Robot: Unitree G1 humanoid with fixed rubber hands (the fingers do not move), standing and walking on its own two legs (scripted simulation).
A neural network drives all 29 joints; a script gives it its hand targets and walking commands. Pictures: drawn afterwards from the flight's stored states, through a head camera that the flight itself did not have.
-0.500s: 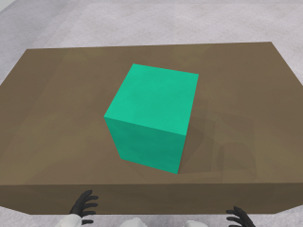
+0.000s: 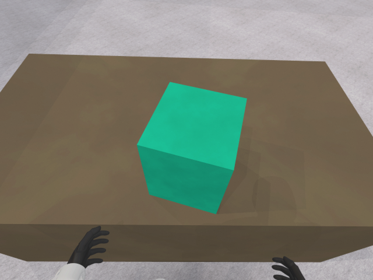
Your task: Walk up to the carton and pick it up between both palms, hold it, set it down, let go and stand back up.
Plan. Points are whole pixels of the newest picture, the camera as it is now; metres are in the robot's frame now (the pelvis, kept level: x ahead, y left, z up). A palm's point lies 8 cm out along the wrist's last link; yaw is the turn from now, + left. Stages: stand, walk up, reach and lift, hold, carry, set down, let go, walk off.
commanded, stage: reach and lift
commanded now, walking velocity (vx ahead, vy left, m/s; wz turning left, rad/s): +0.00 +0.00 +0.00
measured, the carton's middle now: (193, 150) +0.44 +0.01 -0.04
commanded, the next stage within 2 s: none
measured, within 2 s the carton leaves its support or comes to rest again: neither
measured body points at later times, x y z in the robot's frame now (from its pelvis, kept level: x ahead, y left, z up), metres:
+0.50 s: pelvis +0.02 +0.00 +0.00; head +0.05 +0.04 +0.45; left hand +0.20 +0.26 -0.07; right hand +0.16 -0.18 -0.07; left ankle +0.05 +0.09 -0.73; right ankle +0.03 -0.13 -0.73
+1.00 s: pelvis +0.03 +0.01 +0.00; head +0.07 +0.05 +0.45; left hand +0.23 +0.26 -0.06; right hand +0.18 -0.16 -0.05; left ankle +0.05 +0.09 -0.73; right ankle +0.03 -0.13 -0.73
